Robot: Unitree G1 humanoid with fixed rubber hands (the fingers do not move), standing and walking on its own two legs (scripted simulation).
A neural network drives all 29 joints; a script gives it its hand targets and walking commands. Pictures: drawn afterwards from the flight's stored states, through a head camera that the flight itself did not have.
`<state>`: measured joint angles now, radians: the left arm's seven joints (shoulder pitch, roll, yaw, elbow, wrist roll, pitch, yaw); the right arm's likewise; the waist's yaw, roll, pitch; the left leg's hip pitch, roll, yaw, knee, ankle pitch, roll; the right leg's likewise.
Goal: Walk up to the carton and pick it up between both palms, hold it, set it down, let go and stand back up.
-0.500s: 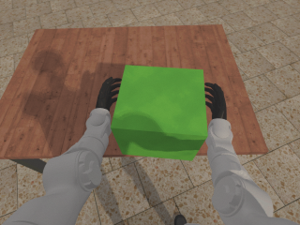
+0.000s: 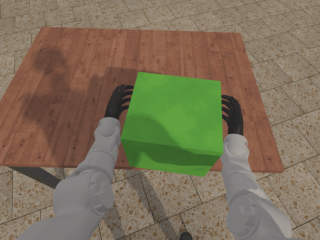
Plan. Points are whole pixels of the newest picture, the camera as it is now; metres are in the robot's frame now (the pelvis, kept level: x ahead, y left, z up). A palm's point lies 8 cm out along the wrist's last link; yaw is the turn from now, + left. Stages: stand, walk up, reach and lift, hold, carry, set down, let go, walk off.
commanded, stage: reach and lift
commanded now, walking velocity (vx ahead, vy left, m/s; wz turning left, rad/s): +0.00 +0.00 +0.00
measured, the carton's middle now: (172, 126) +0.41 -0.04 -0.03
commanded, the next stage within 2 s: none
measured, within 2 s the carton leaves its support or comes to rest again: leaves its support in 0.86 s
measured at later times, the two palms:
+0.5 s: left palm (113, 113) +0.42 +0.11 +0.02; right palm (234, 128) +0.36 -0.20 +0.02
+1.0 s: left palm (109, 118) +0.40 +0.12 +0.04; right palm (236, 129) +0.35 -0.19 +0.04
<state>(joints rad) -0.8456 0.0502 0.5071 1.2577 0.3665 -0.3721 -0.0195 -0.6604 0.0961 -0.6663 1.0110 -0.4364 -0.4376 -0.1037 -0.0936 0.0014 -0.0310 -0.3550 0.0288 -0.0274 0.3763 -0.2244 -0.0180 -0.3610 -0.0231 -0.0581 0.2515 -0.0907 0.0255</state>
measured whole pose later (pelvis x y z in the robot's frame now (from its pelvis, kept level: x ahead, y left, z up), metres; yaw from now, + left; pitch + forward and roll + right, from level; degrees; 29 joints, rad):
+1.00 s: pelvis -0.02 -0.01 +0.00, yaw +0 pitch +11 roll -1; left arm -0.79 0.04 0.39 1.19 0.29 -0.35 0.02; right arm -0.64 0.04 -0.54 1.08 -0.34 -0.49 -0.14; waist -0.07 -0.01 -0.08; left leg -0.35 0.03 -0.03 0.33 -0.18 -0.03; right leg -0.35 -0.02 -0.06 0.19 -0.03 0.02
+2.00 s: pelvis -0.02 +0.00 +0.00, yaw +1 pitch -5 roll -1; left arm -0.53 -0.06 0.30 0.36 0.26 0.36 0.00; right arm -0.54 -0.05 -0.10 0.66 0.06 0.05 -0.14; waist -0.08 -0.04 0.03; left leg -0.04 0.02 -0.03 0.34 -0.22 -0.01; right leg -0.05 -0.03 -0.06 0.22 -0.09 0.03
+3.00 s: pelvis -0.02 +0.00 +0.00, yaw +1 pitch -8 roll -1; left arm -0.50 -0.08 0.30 0.12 0.30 0.58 -0.03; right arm -0.55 -0.07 -0.03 0.52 0.14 0.19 -0.16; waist -0.10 -0.04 0.07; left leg 0.03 0.03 -0.03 0.34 -0.23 -0.02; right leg 0.02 -0.02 -0.06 0.23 -0.10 0.02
